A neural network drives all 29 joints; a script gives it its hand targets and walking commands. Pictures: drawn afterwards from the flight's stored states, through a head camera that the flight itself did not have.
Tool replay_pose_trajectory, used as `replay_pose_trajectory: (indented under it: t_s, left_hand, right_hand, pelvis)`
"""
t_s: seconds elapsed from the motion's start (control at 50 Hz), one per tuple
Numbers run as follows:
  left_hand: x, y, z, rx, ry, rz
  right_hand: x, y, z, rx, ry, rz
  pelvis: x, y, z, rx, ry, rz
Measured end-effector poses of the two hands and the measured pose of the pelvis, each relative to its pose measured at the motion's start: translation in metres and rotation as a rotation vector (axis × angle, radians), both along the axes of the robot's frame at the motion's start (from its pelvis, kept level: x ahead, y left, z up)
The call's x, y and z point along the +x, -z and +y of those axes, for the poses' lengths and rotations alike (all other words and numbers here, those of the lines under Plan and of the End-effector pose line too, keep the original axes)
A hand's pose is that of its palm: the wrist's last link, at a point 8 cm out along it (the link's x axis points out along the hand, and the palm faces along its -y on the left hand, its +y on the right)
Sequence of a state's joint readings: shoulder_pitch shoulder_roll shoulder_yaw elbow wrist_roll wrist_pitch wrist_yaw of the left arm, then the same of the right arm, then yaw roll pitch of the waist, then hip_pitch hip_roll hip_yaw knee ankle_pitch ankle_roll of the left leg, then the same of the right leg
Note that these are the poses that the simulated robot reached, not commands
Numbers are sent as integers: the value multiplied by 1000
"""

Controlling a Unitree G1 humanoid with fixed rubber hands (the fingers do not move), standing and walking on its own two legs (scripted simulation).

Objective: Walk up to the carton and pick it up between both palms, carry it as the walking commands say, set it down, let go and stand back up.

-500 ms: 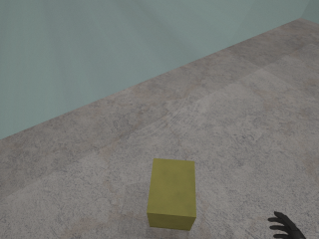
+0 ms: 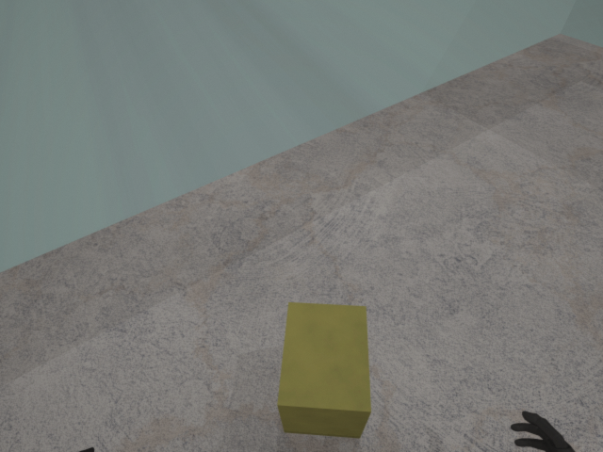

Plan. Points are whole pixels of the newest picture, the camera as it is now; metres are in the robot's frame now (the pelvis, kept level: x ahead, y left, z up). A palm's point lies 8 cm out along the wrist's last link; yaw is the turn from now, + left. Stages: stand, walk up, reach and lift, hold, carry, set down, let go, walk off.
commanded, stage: walk up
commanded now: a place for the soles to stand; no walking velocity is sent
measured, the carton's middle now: (324, 370) +0.46 -0.03 -0.63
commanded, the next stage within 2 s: reach and lift in 0.06 s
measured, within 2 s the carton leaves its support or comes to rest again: neither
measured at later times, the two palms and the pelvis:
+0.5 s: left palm (132, 424) +0.20 +0.28 -0.11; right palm (518, 417) +0.20 -0.29 -0.11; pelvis -0.05 -0.01 -0.04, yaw -3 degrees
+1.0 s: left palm (183, 352) +0.32 +0.24 -0.16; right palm (463, 356) +0.31 -0.26 -0.16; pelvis -0.09 +0.00 -0.08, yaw -3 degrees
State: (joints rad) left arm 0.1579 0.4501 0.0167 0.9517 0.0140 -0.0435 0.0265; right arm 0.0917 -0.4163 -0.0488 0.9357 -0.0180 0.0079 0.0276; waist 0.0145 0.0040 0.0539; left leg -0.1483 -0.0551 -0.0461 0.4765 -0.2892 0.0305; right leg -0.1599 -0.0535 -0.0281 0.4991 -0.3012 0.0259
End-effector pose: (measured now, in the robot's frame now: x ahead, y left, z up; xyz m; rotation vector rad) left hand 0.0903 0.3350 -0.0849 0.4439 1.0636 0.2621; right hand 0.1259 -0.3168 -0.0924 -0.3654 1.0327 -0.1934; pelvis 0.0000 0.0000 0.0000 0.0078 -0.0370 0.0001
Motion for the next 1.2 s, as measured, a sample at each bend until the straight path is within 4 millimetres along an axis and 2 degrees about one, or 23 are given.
replay_pose_trajectory:
  t_s: [0.08, 0.16, 0.3, 0.36, 0.5, 0.6, 0.78, 1.0, 1.2]
  left_hand:
    - [10, -3, -2, -10, -4, -25]
    - [39, -9, -19, -56, 6, -96]
    - [61, 2, -39, -98, 5, -88]
    - [70, 10, -45, -113, 5, -101]
    - [108, 28, -59, -158, 19, -152]
    - [129, 38, -61, -181, 18, -176]
    - [164, 54, -70, -220, 31, -207]
    - [234, 73, -97, -275, 64, -268]
    - [290, 93, -116, -325, 58, -331]
  right_hand:
    - [5, -5, 1, -2, -2, -24]
    - [20, -13, 8, 16, -21, -70]
    - [17, -1, 10, 37, 4, -52]
    - [25, 7, 13, 51, 8, -65]
    - [71, 22, 26, 78, 21, -130]
    - [101, 31, 39, 90, 9, -156]
    - [134, 49, 51, 117, 26, -186]
    - [181, 67, 59, 158, 68, -252]
    - [232, 88, 74, 205, 87, -320]
  pelvis:
    - [-1, 0, 0, -2, 8, 13]
    - [-14, 3, -2, -11, 32, 29]
    - [-28, 10, -8, -10, 45, 55]
    - [-33, 17, -10, -8, 53, 76]
    - [-46, 36, -13, -6, 50, 147]
    - [-55, 48, -14, -6, 50, 212]
    - [-74, 63, -9, -9, 46, 324]
    - [-91, 79, -3, -5, 48, 470]
    - [-90, 92, -2, 4, 49, 615]
